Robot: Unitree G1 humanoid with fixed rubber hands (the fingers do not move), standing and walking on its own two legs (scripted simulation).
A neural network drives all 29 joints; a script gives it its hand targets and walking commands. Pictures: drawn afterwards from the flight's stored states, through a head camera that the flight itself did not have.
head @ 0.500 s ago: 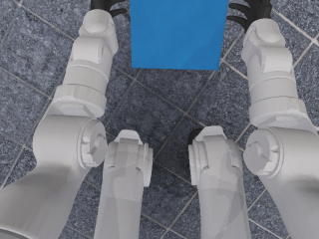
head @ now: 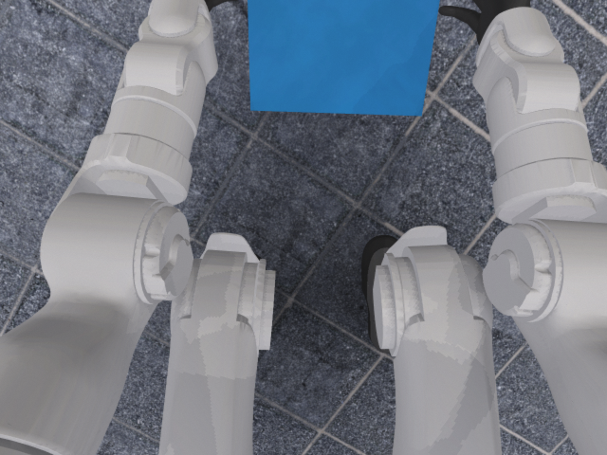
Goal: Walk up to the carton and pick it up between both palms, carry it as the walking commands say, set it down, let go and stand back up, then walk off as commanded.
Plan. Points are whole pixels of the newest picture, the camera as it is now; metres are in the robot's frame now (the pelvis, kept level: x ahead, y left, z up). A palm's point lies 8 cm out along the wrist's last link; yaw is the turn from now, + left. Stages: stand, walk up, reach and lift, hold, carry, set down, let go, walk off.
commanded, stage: set down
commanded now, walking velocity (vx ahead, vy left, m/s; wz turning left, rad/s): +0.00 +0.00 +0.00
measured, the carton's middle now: (338, 8) +0.57 -0.05 -0.28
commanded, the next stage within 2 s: none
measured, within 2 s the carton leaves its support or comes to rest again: rests again in 0.78 s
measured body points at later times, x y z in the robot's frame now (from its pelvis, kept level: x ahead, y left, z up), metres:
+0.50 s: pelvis +0.00 +0.00 -0.01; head +0.38 -0.01 +0.23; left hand +0.57 +0.10 -0.19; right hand +0.55 -0.20 -0.19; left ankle +0.09 +0.12 -0.34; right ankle +0.11 -0.13 -0.34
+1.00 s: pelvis +0.01 +0.00 -0.01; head +0.39 -0.01 +0.22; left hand +0.57 +0.10 -0.21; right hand +0.55 -0.20 -0.21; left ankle +0.09 +0.12 -0.34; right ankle +0.11 -0.13 -0.34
